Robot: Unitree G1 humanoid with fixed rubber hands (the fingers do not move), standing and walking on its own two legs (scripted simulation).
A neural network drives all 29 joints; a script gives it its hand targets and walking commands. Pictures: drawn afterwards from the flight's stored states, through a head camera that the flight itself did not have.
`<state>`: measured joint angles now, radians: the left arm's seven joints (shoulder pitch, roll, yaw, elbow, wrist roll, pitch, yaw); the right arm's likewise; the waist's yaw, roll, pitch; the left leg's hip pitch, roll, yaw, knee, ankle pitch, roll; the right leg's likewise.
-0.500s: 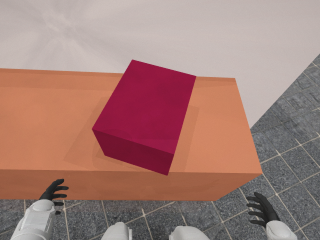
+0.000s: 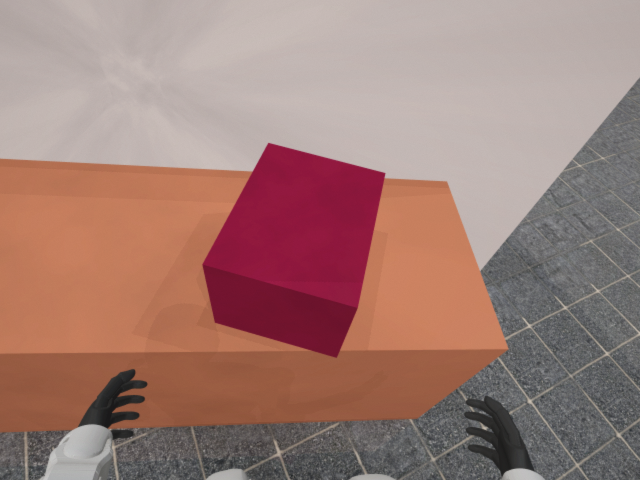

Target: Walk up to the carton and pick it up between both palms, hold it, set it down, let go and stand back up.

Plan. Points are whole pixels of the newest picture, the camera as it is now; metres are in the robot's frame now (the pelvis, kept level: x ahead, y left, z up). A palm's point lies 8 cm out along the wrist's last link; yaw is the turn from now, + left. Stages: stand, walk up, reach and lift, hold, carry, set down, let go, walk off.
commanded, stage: reach and lift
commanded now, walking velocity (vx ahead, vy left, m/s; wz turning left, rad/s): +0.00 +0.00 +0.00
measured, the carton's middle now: (301, 246) +0.50 +0.00 -0.11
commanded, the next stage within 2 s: none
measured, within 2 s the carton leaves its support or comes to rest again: neither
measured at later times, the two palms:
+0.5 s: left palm (78, 422) +0.20 +0.28 -0.06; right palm (477, 457) +0.14 -0.20 -0.05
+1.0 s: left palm (60, 420) +0.20 +0.29 -0.04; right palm (438, 433) +0.17 -0.15 -0.04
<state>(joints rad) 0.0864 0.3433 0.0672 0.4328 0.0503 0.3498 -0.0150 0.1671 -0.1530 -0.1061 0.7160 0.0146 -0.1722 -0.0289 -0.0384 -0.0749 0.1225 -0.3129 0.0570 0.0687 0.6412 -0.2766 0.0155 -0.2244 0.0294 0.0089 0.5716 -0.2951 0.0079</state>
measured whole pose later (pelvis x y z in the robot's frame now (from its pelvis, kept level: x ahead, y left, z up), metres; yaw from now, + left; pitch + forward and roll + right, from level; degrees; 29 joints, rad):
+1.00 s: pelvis +0.02 +0.03 +0.00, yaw +0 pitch -8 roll -3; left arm 0.19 0.44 -0.08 0.56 -0.24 -0.29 -0.18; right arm 0.26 0.04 -0.03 0.59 0.11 -0.41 -0.22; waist 0.00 -0.03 0.12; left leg -0.18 0.03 0.09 0.64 -0.33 0.06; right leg -0.07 0.00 0.04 0.51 -0.31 0.03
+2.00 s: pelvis +0.03 +0.02 +0.00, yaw +1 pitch +1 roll -4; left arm -0.22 0.47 -0.04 0.59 -0.27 -0.13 -0.20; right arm -0.04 0.03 0.03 0.57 0.19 -0.39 -0.37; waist -0.04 -0.01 0.09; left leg -0.38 0.06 0.05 0.70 -0.35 0.03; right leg -0.24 0.04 0.00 0.52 -0.32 0.03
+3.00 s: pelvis +0.00 +0.02 -0.03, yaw +1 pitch +17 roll -5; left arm -0.97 0.45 -0.17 1.30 -0.31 -0.20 -0.13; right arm -0.75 -0.04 -0.10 1.11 0.24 -0.23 -0.31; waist -0.19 0.00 -0.14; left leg -0.83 0.04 0.01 0.84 -0.32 0.04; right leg -0.70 0.02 -0.04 0.72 -0.32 0.04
